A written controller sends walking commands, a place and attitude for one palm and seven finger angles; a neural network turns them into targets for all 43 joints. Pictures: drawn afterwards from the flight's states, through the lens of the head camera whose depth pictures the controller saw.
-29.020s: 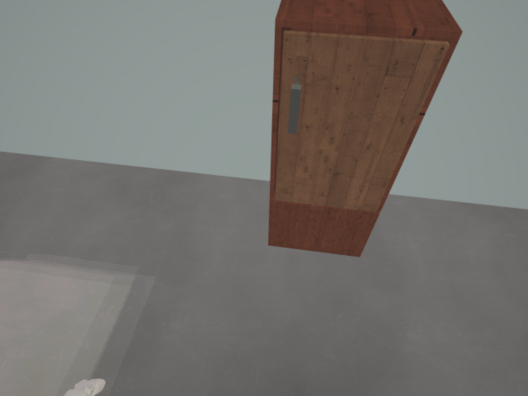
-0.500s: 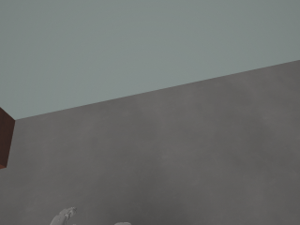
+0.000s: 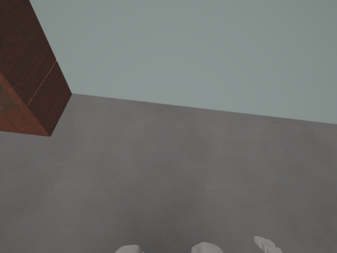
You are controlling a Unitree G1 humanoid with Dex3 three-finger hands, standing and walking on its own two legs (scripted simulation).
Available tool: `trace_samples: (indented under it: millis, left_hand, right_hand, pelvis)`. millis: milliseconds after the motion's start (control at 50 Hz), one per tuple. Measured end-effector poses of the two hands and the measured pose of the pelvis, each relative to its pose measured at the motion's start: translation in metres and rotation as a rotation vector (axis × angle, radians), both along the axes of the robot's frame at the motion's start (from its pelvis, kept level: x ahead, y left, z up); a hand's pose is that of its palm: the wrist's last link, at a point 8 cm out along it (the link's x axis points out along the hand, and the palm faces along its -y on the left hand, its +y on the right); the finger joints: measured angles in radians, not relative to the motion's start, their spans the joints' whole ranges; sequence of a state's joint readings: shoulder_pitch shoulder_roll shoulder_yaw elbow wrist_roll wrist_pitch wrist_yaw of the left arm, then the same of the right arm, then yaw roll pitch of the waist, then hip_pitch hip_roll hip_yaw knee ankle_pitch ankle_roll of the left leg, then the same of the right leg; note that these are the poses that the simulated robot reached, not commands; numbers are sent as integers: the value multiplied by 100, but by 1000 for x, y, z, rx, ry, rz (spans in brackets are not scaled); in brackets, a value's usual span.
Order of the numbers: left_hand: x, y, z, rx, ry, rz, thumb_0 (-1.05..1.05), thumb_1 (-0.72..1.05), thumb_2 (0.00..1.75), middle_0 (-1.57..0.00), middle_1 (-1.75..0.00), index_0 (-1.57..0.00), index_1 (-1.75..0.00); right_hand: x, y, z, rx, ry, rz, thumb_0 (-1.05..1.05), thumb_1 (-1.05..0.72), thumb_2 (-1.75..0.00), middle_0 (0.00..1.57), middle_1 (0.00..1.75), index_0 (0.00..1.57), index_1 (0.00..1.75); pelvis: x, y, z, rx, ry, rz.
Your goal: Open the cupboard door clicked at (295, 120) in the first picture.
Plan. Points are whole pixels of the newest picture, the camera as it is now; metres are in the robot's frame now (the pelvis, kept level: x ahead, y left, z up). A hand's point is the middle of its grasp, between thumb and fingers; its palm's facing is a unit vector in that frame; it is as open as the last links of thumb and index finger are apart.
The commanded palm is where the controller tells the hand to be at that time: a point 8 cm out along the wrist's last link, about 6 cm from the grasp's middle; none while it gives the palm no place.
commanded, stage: turn to face it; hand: left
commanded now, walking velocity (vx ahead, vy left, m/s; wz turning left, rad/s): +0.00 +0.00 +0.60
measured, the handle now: out of the picture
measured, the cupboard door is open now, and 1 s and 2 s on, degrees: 53 53 53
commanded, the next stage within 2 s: take the last steps up to it in 1.26 s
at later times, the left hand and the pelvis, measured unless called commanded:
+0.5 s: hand out of the picture +0.04 +0.16 -0.15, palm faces +0.29 -0.93 -0.23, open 7.3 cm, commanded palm none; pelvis +0.01 -0.05 +0.01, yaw +19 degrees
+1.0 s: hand out of the picture -0.01 +0.21 -0.14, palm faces +0.56 -0.79 -0.26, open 7.3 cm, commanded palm none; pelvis +0.02 -0.03 +0.01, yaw +34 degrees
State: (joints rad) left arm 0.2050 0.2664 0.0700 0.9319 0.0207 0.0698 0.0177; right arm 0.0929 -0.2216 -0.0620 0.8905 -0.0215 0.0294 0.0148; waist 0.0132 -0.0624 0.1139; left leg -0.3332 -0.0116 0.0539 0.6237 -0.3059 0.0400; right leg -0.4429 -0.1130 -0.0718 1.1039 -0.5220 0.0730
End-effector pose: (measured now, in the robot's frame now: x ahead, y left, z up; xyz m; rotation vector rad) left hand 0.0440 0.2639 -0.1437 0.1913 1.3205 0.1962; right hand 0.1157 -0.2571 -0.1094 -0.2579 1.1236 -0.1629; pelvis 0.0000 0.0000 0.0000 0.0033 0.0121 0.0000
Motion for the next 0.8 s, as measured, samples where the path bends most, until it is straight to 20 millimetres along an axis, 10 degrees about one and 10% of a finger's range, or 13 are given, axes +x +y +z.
trace_samples:
  millis: [300, 520, 700, 800]
  left_hand:
    - [31, -31, 34, 66, -211, 73, 0, 91, 90, -20, -30, -20, -30]
    - [-35, -66, 26, -2, -128, 254, 0, 91, 90, -21, -30, -21, -30]
    - [-115, -36, -9, -26, -7, 438, 0, 91, 90, -21, -30, -21, -30]
    - [-121, -19, 7, 3, -21, 491, 1, 91, 90, -20, -30, -20, -30]
  right_hand:
    - [-11, -22, -28, 72, 139, 72, 1, -90, -90, 20, 30, 21, 30]
    - [36, -18, -14, 42, 172, 228, 1, -91, -90, 20, 30, 20, 29]
    - [98, 46, -4, -13, 31, 431, 1, -91, -90, 20, 30, 20, 29]
    - [101, 63, 7, -20, 27, 483, 0, -90, -90, 20, 30, 20, 29]
  pelvis:
    - [5, -39, 1, -1, 17, 165]
    - [10, -46, 11, 22, -9, 345]
    - [5, -20, -6, -2, 1, 453]
    - [5, -15, 7, -21, 5, 498]
